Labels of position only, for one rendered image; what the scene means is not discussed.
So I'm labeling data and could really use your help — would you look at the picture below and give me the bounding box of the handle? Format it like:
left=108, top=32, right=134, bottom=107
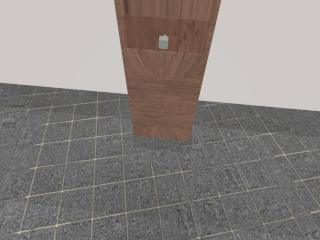
left=158, top=34, right=169, bottom=49

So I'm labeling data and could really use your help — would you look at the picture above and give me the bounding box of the cabinet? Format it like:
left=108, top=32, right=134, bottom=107
left=114, top=0, right=221, bottom=141

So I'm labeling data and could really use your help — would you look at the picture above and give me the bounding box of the drawer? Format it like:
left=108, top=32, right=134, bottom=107
left=122, top=14, right=211, bottom=54

